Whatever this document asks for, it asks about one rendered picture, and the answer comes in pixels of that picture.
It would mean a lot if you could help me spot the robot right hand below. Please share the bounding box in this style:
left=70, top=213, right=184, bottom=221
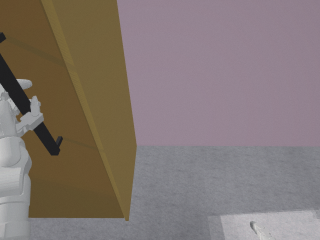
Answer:
left=250, top=221, right=276, bottom=240

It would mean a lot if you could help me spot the handle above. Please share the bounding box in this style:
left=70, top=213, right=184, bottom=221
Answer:
left=0, top=32, right=63, bottom=156

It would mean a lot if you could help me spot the left robot forearm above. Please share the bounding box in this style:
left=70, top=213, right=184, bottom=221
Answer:
left=0, top=136, right=32, bottom=240

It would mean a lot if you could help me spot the robot left hand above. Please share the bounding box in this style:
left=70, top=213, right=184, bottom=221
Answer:
left=0, top=79, right=44, bottom=139

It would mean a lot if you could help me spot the wardrobe door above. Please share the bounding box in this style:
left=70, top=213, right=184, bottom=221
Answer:
left=0, top=0, right=124, bottom=218

